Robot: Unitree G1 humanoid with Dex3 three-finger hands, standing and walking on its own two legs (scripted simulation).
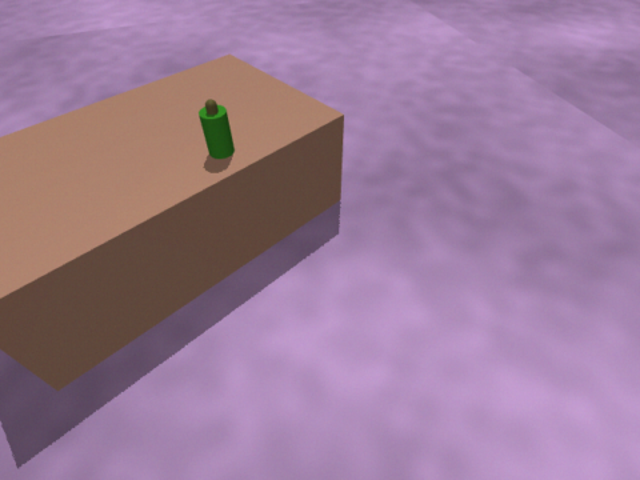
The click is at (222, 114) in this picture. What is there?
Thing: necked bottle
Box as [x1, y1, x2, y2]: [199, 99, 234, 158]
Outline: 209,99 206,101 205,106 199,111 199,116 210,155 215,158 227,157 234,150 226,111 224,107 217,105 213,100
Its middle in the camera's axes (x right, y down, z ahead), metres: -0.34 -0.35 +1.28
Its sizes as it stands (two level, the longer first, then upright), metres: 0.087 0.087 0.193
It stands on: a support 0.45 m high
